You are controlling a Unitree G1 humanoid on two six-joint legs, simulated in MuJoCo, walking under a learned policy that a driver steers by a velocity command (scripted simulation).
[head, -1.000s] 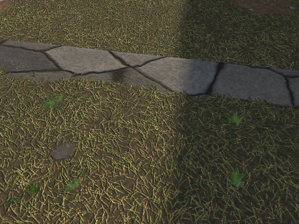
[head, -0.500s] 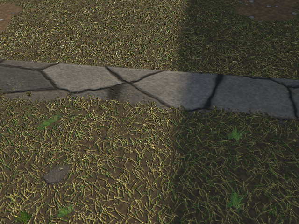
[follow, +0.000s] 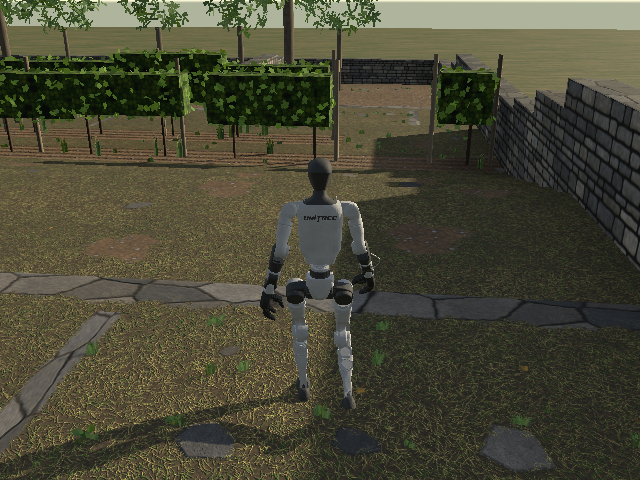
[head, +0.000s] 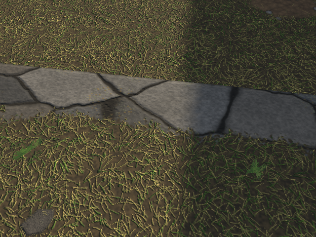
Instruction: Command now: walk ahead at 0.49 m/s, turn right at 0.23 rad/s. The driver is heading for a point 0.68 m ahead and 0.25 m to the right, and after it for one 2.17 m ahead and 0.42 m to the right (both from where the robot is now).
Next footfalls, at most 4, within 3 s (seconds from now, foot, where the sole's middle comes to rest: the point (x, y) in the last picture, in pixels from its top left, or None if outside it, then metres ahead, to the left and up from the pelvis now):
0.38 right None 0.32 -0.14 -0.76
0.86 left None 0.39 0.07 -0.76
1.34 right None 0.46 -0.35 -0.76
1.80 left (233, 169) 0.76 -0.30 -0.76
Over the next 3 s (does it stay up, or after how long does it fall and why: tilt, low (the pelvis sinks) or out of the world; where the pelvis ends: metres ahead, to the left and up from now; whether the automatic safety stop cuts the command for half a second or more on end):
stays up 0.63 -0.33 0.01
